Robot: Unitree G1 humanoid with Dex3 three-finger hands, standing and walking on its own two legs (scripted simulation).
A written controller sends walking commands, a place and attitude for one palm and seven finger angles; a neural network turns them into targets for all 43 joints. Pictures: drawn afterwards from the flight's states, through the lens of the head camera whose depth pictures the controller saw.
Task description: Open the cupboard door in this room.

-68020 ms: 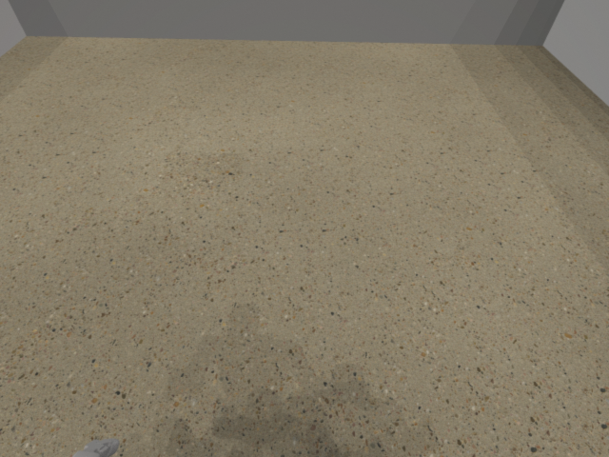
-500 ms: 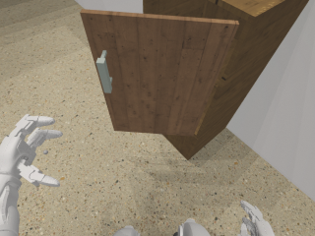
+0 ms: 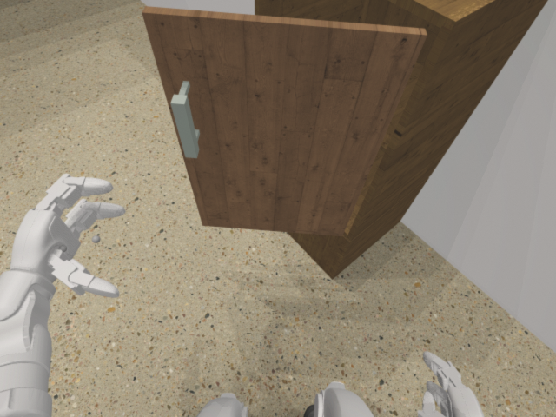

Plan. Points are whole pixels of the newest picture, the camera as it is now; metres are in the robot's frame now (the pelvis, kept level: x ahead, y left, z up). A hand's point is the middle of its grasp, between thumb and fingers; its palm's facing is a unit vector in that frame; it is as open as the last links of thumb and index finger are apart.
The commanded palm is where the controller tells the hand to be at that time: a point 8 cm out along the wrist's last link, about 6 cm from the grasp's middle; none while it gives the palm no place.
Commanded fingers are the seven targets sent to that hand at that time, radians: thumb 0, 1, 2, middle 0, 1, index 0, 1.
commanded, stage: move the hooked fingers beside the handle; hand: left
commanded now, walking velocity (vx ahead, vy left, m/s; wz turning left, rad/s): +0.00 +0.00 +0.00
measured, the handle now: (188, 120) +0.58 +0.19 +0.04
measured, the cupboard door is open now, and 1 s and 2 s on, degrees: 46 46 46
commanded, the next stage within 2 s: none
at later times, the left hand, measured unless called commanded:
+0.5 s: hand (124, 187) +0.42 +0.25 +0.05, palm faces -0.04 -1.00 -0.01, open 14.0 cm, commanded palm +0.40 +0.30 +0.05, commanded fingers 0.00 -0.50 0.30 -0.30 -1.20 -0.30 -1.20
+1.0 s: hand (140, 154) +0.49 +0.25 +0.05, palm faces -0.04 -1.00 +0.00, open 14.0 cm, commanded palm +0.48 +0.29 +0.05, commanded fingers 0.00 -0.50 0.30 -0.30 -1.20 -0.30 -1.20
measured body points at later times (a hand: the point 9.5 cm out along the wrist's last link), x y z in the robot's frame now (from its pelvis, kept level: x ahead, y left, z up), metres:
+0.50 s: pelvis +0.00 +0.00 -0.01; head +0.11 +0.02 +0.43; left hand +0.42 +0.31 +0.06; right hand +0.07 -0.27 -0.11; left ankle -0.02 +0.10 -0.68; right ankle +0.05 -0.12 -0.68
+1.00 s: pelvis +0.00 +0.01 -0.02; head +0.14 +0.03 +0.41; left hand +0.48 +0.30 +0.06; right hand +0.02 -0.27 -0.12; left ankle -0.02 +0.10 -0.68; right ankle +0.05 -0.12 -0.68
